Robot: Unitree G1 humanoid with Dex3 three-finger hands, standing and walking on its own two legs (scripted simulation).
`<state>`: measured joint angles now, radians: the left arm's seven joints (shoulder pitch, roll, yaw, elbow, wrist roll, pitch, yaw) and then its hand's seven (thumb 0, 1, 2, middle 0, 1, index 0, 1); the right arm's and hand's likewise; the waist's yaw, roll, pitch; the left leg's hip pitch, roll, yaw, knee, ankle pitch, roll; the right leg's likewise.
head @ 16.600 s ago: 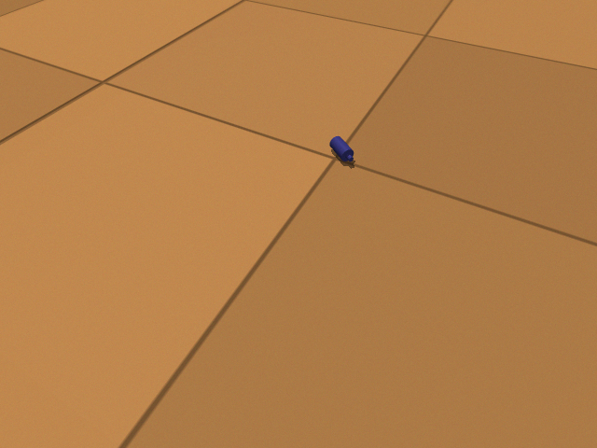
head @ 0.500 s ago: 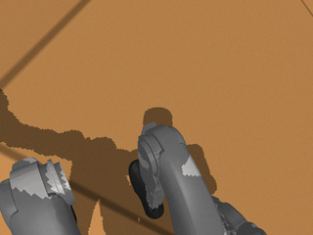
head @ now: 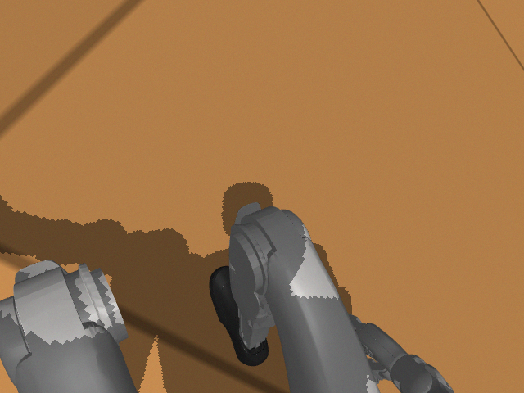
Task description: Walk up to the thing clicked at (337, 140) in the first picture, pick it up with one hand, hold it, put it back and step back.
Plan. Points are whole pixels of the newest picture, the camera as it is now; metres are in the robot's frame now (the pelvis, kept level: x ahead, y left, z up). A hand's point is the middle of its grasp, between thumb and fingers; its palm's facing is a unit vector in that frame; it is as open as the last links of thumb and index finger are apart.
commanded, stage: rest palm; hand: left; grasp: from above
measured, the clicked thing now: out of the picture +0.45 +0.36 -0.26
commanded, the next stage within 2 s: close in 0.36 s
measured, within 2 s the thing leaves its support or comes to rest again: neither
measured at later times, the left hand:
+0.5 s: hand out of the picture +0.42 +0.36 -0.24, palm faces -0.45 -0.16 -0.88, open 13.9 cm
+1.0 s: hand out of the picture +0.43 +0.36 -0.24, palm faces -0.45 -0.15 -0.88, open 12.6 cm
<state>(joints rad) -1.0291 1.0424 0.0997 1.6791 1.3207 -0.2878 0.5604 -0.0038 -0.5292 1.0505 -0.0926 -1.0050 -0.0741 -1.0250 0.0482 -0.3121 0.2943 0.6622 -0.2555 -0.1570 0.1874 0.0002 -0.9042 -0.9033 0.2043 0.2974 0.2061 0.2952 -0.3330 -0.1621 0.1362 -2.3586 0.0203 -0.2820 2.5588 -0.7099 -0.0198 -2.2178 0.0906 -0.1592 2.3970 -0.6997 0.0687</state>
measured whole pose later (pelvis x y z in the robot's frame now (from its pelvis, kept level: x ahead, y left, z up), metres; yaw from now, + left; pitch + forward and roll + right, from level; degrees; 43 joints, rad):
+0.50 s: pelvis +0.00 +0.00 +0.00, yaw +0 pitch +27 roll -14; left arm -1.02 1.03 0.10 1.68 1.28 -0.26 0.55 0.00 -0.50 1.04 -0.10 -1.03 -0.09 -1.04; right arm 0.06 -0.32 0.31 0.65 -0.25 -0.18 0.20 0.00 -0.90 -0.90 0.20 0.30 0.21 0.30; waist -0.34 -0.15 0.15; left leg -2.36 0.03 -0.29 2.56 -0.71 -0.02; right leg -2.22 0.10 -0.16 2.39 -0.69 0.07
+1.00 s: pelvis +0.00 +0.00 +0.00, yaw -1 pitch +27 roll -15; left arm -1.02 1.05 0.10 1.65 1.28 -0.27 0.53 0.00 -0.28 0.88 -0.26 -0.88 -0.25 -0.88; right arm 0.05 -0.33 0.31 0.64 -0.25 -0.17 0.20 0.00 -0.90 -0.90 0.20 0.30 0.21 0.30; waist -0.33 -0.16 0.15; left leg -2.35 0.02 -0.29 2.56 -0.71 -0.02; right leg -2.21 0.10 -0.17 2.39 -0.69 0.07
